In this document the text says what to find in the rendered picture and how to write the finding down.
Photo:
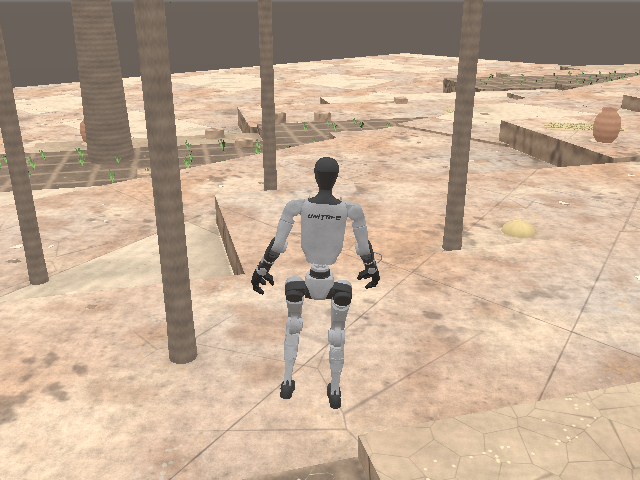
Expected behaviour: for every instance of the right robot thigh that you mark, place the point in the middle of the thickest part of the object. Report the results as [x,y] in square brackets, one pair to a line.
[340,303]

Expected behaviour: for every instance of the left robot hand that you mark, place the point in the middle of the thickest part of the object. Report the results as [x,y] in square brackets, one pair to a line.
[256,279]

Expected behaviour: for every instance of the robot right upper arm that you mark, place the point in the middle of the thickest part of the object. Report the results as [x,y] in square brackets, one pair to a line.
[355,213]

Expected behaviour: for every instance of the right robot forearm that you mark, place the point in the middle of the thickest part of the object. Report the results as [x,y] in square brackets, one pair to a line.
[369,261]

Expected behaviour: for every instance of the left robot forearm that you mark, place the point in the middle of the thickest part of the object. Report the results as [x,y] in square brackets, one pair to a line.
[267,260]

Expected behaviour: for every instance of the right robot hand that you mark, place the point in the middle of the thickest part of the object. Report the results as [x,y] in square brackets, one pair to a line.
[375,278]

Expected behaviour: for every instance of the robot left upper arm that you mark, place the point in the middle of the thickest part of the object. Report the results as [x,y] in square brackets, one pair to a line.
[292,208]

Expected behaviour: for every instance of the humanoid robot head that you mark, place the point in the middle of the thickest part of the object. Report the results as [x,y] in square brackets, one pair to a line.
[326,172]

